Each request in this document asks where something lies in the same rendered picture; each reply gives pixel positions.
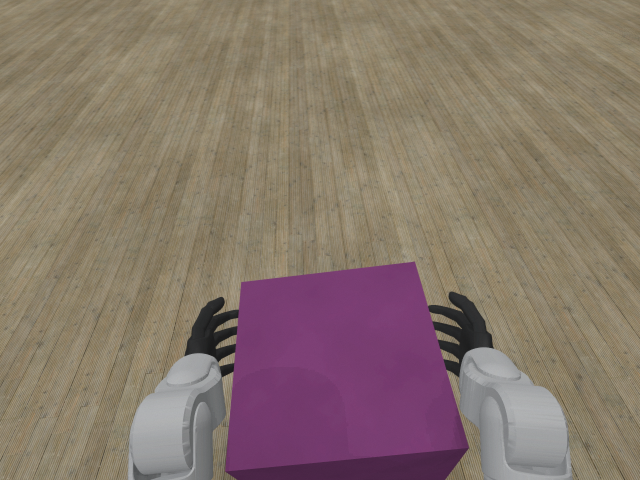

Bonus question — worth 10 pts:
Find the carton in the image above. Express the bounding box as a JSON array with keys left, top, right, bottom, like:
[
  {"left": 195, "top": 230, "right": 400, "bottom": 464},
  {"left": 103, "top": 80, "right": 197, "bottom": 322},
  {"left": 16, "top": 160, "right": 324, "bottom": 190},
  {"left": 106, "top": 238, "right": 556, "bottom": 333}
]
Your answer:
[{"left": 225, "top": 262, "right": 469, "bottom": 480}]

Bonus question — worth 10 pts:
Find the left robot forearm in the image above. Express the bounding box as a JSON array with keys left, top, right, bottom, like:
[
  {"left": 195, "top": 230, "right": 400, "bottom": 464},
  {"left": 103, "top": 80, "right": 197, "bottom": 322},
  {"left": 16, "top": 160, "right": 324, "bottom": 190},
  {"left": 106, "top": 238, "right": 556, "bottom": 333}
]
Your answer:
[{"left": 128, "top": 353, "right": 226, "bottom": 480}]

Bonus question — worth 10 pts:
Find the left robot hand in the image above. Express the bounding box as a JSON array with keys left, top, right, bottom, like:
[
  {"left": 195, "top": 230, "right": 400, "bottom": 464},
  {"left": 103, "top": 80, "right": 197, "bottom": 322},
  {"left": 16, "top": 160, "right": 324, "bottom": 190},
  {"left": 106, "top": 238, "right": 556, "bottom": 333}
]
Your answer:
[{"left": 184, "top": 297, "right": 239, "bottom": 377}]

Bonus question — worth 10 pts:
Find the right robot forearm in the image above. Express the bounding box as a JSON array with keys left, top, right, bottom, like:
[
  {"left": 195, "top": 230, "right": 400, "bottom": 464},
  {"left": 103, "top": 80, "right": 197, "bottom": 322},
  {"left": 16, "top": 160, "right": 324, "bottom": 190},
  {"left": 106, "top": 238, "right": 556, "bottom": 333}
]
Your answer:
[{"left": 459, "top": 347, "right": 573, "bottom": 480}]

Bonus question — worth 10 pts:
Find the right robot hand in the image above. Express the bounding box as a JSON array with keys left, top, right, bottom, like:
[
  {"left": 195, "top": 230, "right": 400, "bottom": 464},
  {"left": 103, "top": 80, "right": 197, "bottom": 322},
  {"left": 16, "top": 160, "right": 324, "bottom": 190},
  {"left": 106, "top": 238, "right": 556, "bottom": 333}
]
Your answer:
[{"left": 428, "top": 292, "right": 494, "bottom": 377}]

